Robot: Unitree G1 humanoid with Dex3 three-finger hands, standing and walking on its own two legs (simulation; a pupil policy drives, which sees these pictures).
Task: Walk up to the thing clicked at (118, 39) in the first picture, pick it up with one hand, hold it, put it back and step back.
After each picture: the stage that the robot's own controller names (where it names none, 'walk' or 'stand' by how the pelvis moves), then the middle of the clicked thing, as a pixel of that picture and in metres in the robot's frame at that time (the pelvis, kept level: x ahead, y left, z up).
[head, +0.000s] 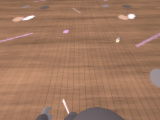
stand; (117, 40) +1.90 -0.67 -0.72
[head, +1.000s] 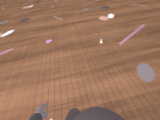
walk; (101, 41) +1.85 -0.13 -0.70
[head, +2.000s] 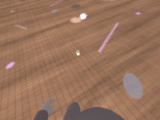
walk; (78, 52) +1.24 +0.33 -0.72
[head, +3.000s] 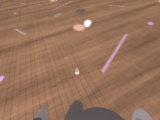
walk; (77, 71) +0.79 +0.30 -0.72
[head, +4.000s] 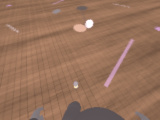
walk; (75, 84) +0.49 +0.21 -0.68
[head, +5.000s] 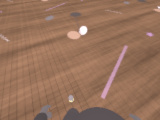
stand; (71, 98) +0.33 +0.23 -0.71
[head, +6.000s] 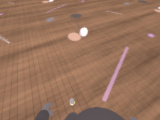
stand; (72, 101) +0.31 +0.21 -0.73
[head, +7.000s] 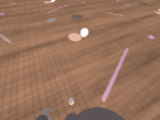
stand; (71, 101) +0.32 +0.22 -0.73
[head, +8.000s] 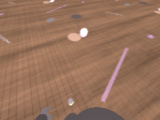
stand; (70, 101) +0.31 +0.23 -0.73
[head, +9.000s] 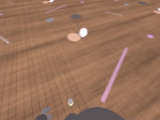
stand; (70, 102) +0.30 +0.23 -0.73
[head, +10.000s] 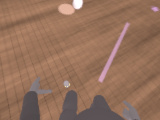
go down; (66, 84) +0.34 +0.24 -0.60
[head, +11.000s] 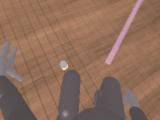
go down; (63, 65) +0.38 +0.27 -0.32
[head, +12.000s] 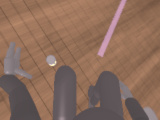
close in; (51, 60) +0.37 +0.29 -0.26
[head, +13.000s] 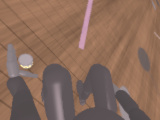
close; (26, 61) +0.35 +0.31 -0.21
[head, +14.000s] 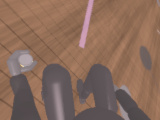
close; (26, 61) +0.35 +0.31 -0.21
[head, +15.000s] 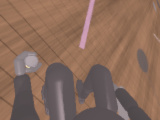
lift; (31, 62) +0.33 +0.29 -0.22
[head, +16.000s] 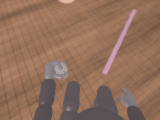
lift; (61, 71) +0.32 +0.20 -0.01
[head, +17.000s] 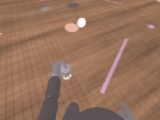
hold; (66, 72) +0.33 +0.18 +0.01
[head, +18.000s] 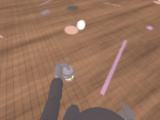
hold; (68, 73) +0.33 +0.17 +0.00
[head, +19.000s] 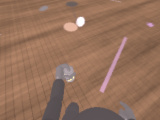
crouch; (69, 74) +0.33 +0.16 -0.02
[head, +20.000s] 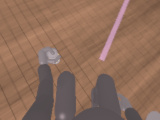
lower; (53, 56) +0.41 +0.25 -0.10
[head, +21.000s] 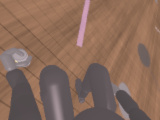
lower; (22, 58) +0.38 +0.32 -0.21
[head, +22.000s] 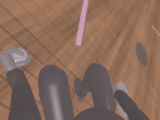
lower; (21, 57) +0.37 +0.32 -0.22
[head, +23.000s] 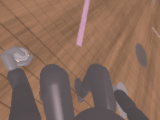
lower; (22, 57) +0.37 +0.32 -0.22
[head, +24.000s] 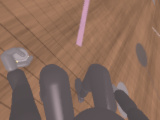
lower; (22, 58) +0.36 +0.32 -0.22
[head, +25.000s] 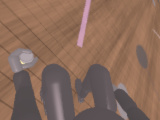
open; (27, 59) +0.36 +0.30 -0.22
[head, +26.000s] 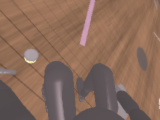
stand; (31, 56) +0.36 +0.29 -0.22
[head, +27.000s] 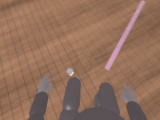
walk; (70, 72) +0.39 +0.23 -0.46
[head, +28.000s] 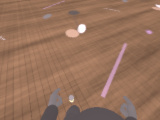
stand; (71, 98) +0.33 +0.20 -0.66
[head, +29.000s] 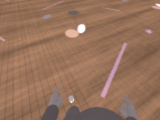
stand; (71, 99) +0.33 +0.21 -0.67
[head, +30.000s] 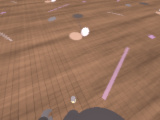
stand; (73, 99) +0.34 +0.19 -0.72
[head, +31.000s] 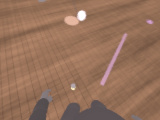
walk; (73, 86) +0.39 +0.15 -0.71
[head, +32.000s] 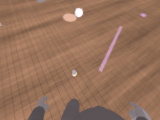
walk; (74, 73) +0.60 +0.22 -0.70
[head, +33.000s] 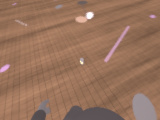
stand; (81, 61) +0.94 +0.21 -0.70
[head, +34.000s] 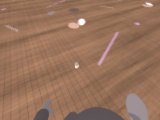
stand; (76, 65) +0.94 +0.25 -0.72
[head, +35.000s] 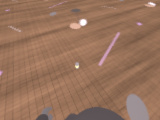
stand; (77, 65) +0.95 +0.24 -0.73
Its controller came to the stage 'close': yes
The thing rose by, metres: 0.71
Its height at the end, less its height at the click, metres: +0.00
